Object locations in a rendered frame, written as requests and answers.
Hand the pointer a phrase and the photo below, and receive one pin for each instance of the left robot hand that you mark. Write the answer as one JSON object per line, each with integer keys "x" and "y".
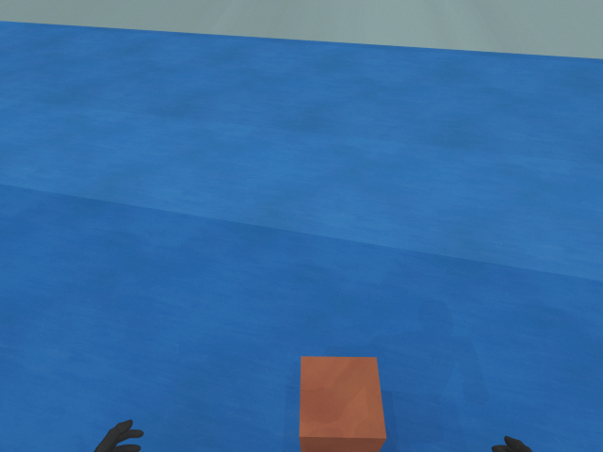
{"x": 118, "y": 434}

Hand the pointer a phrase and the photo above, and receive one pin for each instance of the carton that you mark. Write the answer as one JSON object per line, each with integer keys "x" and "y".
{"x": 341, "y": 408}

